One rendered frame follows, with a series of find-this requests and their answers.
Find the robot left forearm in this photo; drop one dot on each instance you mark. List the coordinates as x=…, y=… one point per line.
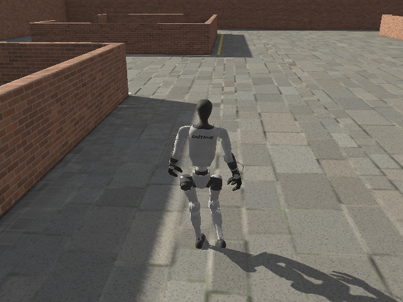
x=172, y=162

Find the left robot upper arm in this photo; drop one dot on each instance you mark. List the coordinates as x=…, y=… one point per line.
x=183, y=131

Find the robot right hand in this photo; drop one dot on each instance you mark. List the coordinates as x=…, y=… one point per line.
x=234, y=181

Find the right robot upper arm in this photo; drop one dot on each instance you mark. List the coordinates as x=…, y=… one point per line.
x=222, y=133

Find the robot left hand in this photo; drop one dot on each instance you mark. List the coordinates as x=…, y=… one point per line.
x=172, y=173

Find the robot torso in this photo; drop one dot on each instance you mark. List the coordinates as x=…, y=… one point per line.
x=202, y=147

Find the robot right forearm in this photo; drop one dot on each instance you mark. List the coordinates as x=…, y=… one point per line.
x=233, y=168

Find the robot head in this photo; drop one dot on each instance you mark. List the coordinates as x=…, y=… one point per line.
x=204, y=109

